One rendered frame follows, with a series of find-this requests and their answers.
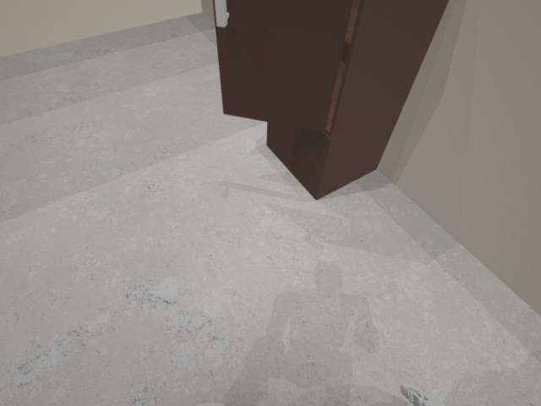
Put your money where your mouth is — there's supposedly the right robot hand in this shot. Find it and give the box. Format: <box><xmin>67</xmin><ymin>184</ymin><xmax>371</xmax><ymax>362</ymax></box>
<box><xmin>401</xmin><ymin>383</ymin><xmax>445</xmax><ymax>406</ymax></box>

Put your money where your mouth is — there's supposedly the cupboard door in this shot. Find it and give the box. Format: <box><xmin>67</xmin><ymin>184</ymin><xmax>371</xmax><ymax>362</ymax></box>
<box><xmin>213</xmin><ymin>0</ymin><xmax>353</xmax><ymax>132</ymax></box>

